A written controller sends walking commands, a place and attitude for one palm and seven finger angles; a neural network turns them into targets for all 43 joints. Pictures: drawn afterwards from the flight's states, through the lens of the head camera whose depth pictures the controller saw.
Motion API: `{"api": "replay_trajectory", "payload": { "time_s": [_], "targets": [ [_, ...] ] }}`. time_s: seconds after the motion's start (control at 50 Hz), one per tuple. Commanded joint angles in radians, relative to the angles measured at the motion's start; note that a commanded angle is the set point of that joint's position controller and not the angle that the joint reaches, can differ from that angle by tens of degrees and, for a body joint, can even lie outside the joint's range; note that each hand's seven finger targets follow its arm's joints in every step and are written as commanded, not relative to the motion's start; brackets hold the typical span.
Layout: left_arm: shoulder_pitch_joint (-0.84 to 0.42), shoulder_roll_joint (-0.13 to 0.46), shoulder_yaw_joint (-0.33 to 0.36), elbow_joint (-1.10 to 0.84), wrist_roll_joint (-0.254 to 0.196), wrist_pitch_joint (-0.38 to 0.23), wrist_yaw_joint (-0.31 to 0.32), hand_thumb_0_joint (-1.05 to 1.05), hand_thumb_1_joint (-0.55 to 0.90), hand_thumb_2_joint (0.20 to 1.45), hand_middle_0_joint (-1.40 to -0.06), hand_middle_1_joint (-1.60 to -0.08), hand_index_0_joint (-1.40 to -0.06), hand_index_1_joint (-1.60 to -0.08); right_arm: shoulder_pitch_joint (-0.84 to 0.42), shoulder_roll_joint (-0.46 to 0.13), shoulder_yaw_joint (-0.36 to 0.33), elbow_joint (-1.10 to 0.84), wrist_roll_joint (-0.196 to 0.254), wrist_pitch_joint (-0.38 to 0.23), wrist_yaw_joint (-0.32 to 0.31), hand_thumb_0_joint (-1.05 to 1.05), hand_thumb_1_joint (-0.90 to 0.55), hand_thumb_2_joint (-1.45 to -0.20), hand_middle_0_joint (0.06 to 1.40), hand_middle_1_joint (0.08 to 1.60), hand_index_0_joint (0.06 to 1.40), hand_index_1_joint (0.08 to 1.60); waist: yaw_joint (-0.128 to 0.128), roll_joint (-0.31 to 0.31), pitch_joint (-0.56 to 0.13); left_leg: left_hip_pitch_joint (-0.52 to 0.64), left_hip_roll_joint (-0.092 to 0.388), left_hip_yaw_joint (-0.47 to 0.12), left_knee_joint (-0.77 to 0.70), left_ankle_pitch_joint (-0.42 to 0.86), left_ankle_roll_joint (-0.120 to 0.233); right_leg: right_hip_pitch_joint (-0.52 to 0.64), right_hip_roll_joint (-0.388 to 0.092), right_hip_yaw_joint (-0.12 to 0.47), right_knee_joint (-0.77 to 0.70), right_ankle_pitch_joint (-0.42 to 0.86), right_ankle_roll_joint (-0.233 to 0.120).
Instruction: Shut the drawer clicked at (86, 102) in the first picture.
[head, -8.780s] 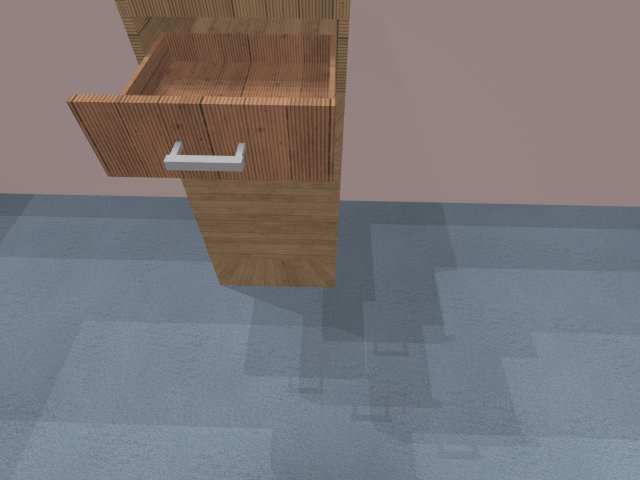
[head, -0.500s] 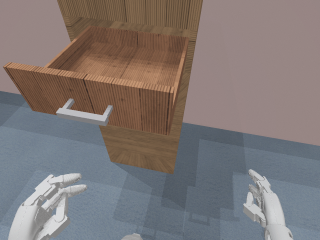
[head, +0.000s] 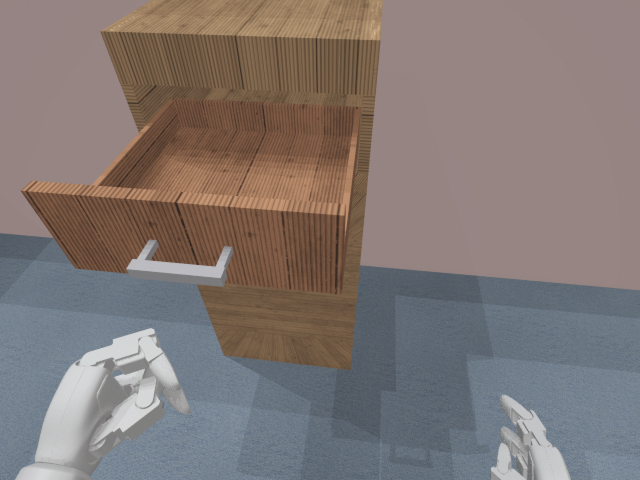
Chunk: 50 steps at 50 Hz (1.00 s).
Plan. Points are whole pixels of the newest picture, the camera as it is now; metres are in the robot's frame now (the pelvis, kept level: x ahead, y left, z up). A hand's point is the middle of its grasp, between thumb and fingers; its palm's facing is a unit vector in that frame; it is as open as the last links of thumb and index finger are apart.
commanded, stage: raise the hand and make a fist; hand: left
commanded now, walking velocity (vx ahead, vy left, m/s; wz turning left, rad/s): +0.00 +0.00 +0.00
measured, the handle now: (183, 261) +0.33 +0.21 +0.13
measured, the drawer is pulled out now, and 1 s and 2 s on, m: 0.29 0.29 0.29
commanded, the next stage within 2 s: bring the fist close to the handle in 0.86 s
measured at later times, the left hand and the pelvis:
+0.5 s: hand (99, 351) +0.16 +0.18 +0.22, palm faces +0.05 -0.97 -0.23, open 3.3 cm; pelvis +0.01 -0.02 +0.02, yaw +1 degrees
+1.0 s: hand (106, 334) +0.18 +0.19 +0.21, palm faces +0.09 -0.97 -0.21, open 3.3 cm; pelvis +0.01 -0.04 +0.02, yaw -1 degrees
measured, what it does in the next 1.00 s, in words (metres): stands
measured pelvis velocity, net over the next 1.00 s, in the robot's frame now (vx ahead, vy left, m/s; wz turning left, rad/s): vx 0.01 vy -0.04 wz -0.01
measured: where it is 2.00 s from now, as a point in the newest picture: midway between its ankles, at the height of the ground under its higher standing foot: outside the picture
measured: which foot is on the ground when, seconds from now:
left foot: down 0.00-1.00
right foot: down 0.00-1.00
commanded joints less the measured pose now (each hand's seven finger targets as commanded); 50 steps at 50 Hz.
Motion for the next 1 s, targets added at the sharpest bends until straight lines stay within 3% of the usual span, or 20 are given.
{"api": "replay_trajectory", "payload": {
  "time_s": [0.0,0.02,0.06,0.14,0.22,0.26,0.3,0.36,0.4,0.44,0.52,0.56,0.58,0.62,0.7,0.78,0.82,0.84,0.9,0.98],
  "targets": [
    [-0.127,0.175,0.141,-0.318,-0.008,-0.04,0.034,0.0,0.9,0.9,-1.26,-1.448,-1.26,-1.448,-0.17,-0.073,-0.018,-0.192,-0.001,-0.099,-0.009,0.0,-0.9,-0.9,0.2,0.3,0.2,0.3,0.015,-0.008,-0.06,0.123,0.015,-0.098,-0.19,0.084,-0.012,-0.02,0.015,0.021,-0.141,0.051,0.004],
    [-0.116,0.149,0.125,-0.34,-0.007,-0.034,0.037,0.0,0.9,0.9,-1.28,-1.47,-1.28,-1.47,-0.168,-0.063,-0.014,-0.197,-0.001,-0.099,-0.006,0.0,-0.9,-0.9,0.2,0.3,0.2,0.3,0.018,0.037,-0.062,0.143,0.015,-0.096,-0.199,0.111,-0.015,-0.01,0.016,0.013,-0.137,0.083,0.001],
    [-0.103,0.135,0.126,-0.363,-0.02,-0.012,0.042,0.0,0.9,0.9,-1.32,-1.513,-1.32,-1.513,-0.177,-0.057,-0.005,-0.2,0.0,-0.102,0.0,0.0,-0.9,-0.9,0.2,0.3,0.2,0.3,0.026,0.048,-0.077,0.168,0.017,-0.1,-0.204,0.174,-0.025,0.017,0.018,0.0,-0.128,0.151,-0.001],
    [-0.111,0.114,0.103,-0.366,-0.036,0.077,0.01,0.0,0.9,0.9,-1.4,-1.6,-1.4,-1.6,-0.202,-0.057,0.01,-0.204,0.009,-0.086,0.006,0.0,-0.9,-0.9,0.2,0.3,0.2,0.3,0.029,0.025,-0.038,0.193,0.02,-0.096,-0.223,0.247,-0.037,0.051,0.021,-0.004,-0.147,0.251,-0.002],
    [-0.148,0.159,0.146,-0.345,-0.042,0.202,-0.024,0.0,0.9,0.9,-1.4,-1.6,-1.4,-1.6,-0.238,-0.057,0.025,-0.205,0.022,-0.046,-0.002,0.0,-0.9,-0.9,0.2,0.3,0.2,0.3,0.038,-0.011,0.029,0.189,0.019,-0.089,-0.26,0.219,-0.035,0.061,0.028,0.005,-0.189,0.254,-0.001],
    [-0.204,0.194,0.183,-0.386,-0.052,0.247,-0.032,0.0,0.9,0.9,-1.4,-1.6,-1.4,-1.6,-0.254,-0.058,0.033,-0.218,0.025,-0.033,-0.009,0.0,-0.9,-0.9,0.2,0.3,0.2,0.3,0.042,-0.023,0.004,0.212,0.016,-0.091,-0.269,0.224,-0.032,0.079,0.027,0.007,-0.195,0.258,0.0],
    [-0.231,0.241,0.254,-0.403,-0.066,0.275,-0.031,0.0,0.9,0.9,-1.4,-1.6,-1.4,-1.6,-0.277,-0.061,0.039,-0.209,0.026,-0.023,-0.013,0.0,-0.9,-0.9,0.2,0.3,0.2,0.3,0.052,-0.007,-0.013,0.239,0.015,-0.09,-0.272,0.231,-0.03,0.09,0.032,0.01,-0.21,0.257,-0.001],
    [-0.249,0.266,0.314,-0.453,-0.098,0.281,-0.035,0.0,0.9,0.9,-1.4,-1.6,-1.4,-1.6,-0.269,-0.057,0.047,-0.211,0.025,-0.022,-0.015,0.0,-0.9,-0.9,0.2,0.3,0.2,0.3,0.059,0.013,-0.084,0.287,0.01,-0.085,-0.27,0.286,-0.035,0.13,0.027,0.006,-0.214,0.308,-0.003],
    [-0.283,0.276,0.328,-0.469,-0.119,0.288,-0.048,0.0,0.9,0.9,-1.4,-1.6,-1.4,-1.6,-0.291,-0.065,0.052,-0.206,0.031,-0.027,-0.015,0.0,-0.9,-0.9,0.2,0.3,0.2,0.3,0.058,0.033,-0.084,0.303,0.007,-0.082,-0.265,0.273,-0.031,0.128,0.027,0.017,-0.229,0.305,0.0],
    [-0.3,0.28,0.342,-0.449,-0.142,0.299,-0.064,0.0,0.9,0.9,-1.4,-1.6,-1.4,-1.6,-0.286,-0.07,0.054,-0.198,0.035,-0.037,-0.019,0.0,-0.9,-0.9,0.2,0.3,0.2,0.3,0.055,0.024,-0.069,0.309,0.008,-0.082,-0.273,0.257,-0.03,0.126,0.022,0.019,-0.244,0.297,0.002],
    [-0.269,0.214,0.286,-0.295,-0.145,0.355,-0.097,0.0,0.9,0.9,-1.4,-1.6,-1.4,-1.6,-0.287,-0.082,0.05,-0.172,0.043,-0.021,-0.019,0.0,-0.9,-0.9,0.2,0.3,0.2,0.3,0.041,-0.025,0.047,0.262,0.007,-0.076,-0.275,0.192,-0.023,0.077,0.019,0.05,-0.291,0.247,0.014],
    [-0.283,0.253,0.314,-0.255,-0.136,0.37,-0.095,0.0,0.9,0.9,-1.4,-1.6,-1.4,-1.6,-0.294,-0.087,0.043,-0.176,0.045,-0.008,-0.021,0.0,-0.9,-0.9,0.2,0.3,0.2,0.3,0.043,-0.08,0.081,0.231,0.008,-0.077,-0.278,0.146,-0.02,0.067,0.012,0.075,-0.317,0.16,0.022],
    [-0.293,0.28,0.338,-0.249,-0.135,0.373,-0.092,0.0,0.9,0.9,-1.4,-1.6,-1.4,-1.6,-0.298,-0.089,0.04,-0.179,0.044,-0.004,-0.024,0.0,-0.9,-0.9,0.2,0.3,0.2,0.3,0.047,-0.108,0.08,0.224,0.009,-0.08,-0.275,0.134,-0.019,0.071,0.004,0.096,-0.331,0.122,0.024],
    [-0.301,0.329,0.386,-0.269,-0.139,0.379,-0.083,0.0,0.9,0.9,-1.4,-1.6,-1.4,-1.6,-0.314,-0.091,0.038,-0.185,0.043,0.01,-0.031,0.0,-0.9,-0.9,0.2,0.3,0.2,0.3,0.053,-0.078,0.077,0.214,0.011,-0.073,-0.251,0.106,-0.024,0.072,-0.023,0.164,-0.378,0.015,0.029],
    [-0.394,0.394,0.435,-0.417,-0.151,0.317,-0.061,0.0,0.9,0.9,-1.4,-1.6,-1.4,-1.6,-0.319,-0.095,0.039,-0.192,0.038,-0.018,-0.039,0.0,-0.9,-0.9,0.2,0.3,0.2,0.3,0.049,0.075,-0.003,0.275,0.014,-0.062,-0.198,0.121,-0.028,0.097,-0.06,0.215,-0.407,-0.031,0.037],
    [-0.353,0.358,0.431,-0.307,-0.173,0.261,-0.063,0.0,0.9,0.9,-1.4,-1.6,-1.4,-1.6,-0.274,-0.104,0.032,-0.166,0.032,-0.058,-0.046,0.0,-0.9,-0.9,0.2,0.3,0.2,0.3,0.032,-0.015,0.027,0.261,0.021,-0.074,-0.183,0.116,-0.032,0.084,-0.075,0.225,-0.427,-0.023,0.052],
    [-0.327,0.348,0.439,-0.193,-0.179,0.276,-0.07,0.0,0.9,0.9,-1.4,-1.6,-1.4,-1.6,-0.269,-0.116,0.021,-0.135,0.032,-0.051,-0.048,0.0,-0.9,-0.9,0.2,0.3,0.2,0.3,0.027,-0.057,0.091,0.224,0.027,-0.084,-0.174,0.108,-0.039,0.063,-0.09,0.257,-0.454,-0.026,0.07],
    [-0.299,0.357,0.45,-0.155,-0.171,0.29,-0.073,0.0,0.9,0.9,-1.4,-1.6,-1.4,-1.6,-0.275,-0.114,0.017,-0.14,0.035,-0.048,-0.047,0.0,-0.9,-0.9,0.2,0.3,0.2,0.3,0.041,-0.067,0.101,0.205,0.029,-0.085,-0.174,0.104,-0.041,0.066,-0.095,0.265,-0.45,-0.027,0.073],
    [-0.292,0.322,0.403,-0.147,-0.147,0.304,-0.075,0.0,0.9,0.9,-1.4,-1.6,-1.4,-1.6,-0.298,-0.121,0.009,-0.146,0.037,-0.039,-0.044,0.0,-0.9,-0.9,0.2,0.3,0.2,0.3,0.041,-0.062,0.132,0.197,0.032,-0.084,-0.171,0.115,-0.046,0.051,-0.104,0.269,-0.43,0.006,0.073],
    [-0.271,0.326,0.41,-0.233,-0.16,0.298,-0.102,0.0,0.9,0.9,-1.4,-1.6,-1.4,-1.6,-0.282,-0.12,0.013,-0.18,0.04,-0.049,-0.042,0.0,-0.9,-0.9,0.2,0.3,0.2,0.3,0.047,-0.087,-0.013,0.237,0.02,-0.082,-0.187,0.177,-0.028,0.121,-0.085,0.229,-0.35,0.189,0.087]
  ]
}}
